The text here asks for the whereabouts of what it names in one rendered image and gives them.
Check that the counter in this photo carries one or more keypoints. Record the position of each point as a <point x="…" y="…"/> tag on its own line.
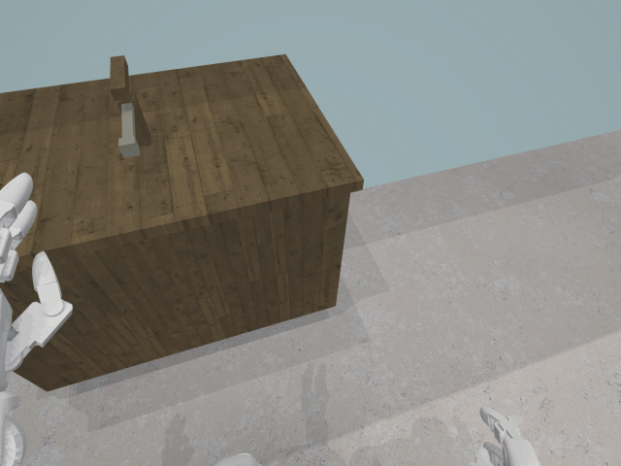
<point x="231" y="219"/>

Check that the left robot forearm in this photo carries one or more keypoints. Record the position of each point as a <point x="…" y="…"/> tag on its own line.
<point x="13" y="440"/>

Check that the robot left hand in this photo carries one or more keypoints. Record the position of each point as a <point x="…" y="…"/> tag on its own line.
<point x="39" y="322"/>

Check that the tap lever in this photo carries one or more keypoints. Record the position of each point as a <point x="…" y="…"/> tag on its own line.
<point x="128" y="144"/>

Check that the robot right hand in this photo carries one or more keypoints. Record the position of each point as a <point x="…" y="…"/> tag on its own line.
<point x="516" y="451"/>

